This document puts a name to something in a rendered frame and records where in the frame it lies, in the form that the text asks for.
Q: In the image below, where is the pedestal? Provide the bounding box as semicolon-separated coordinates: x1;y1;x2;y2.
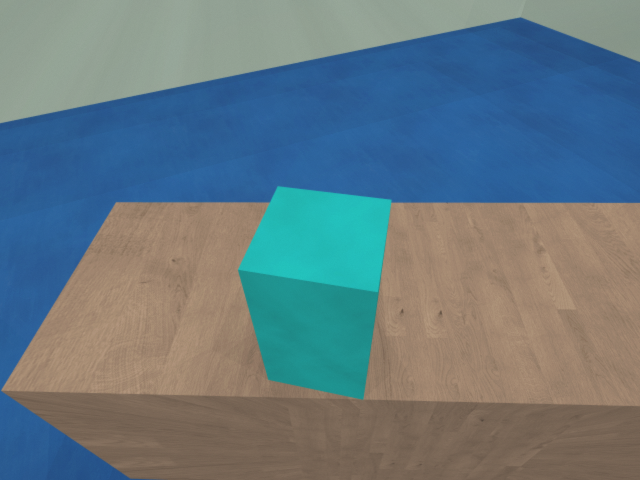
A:
1;202;640;480

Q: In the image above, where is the carton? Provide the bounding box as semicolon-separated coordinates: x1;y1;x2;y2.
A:
238;186;392;400

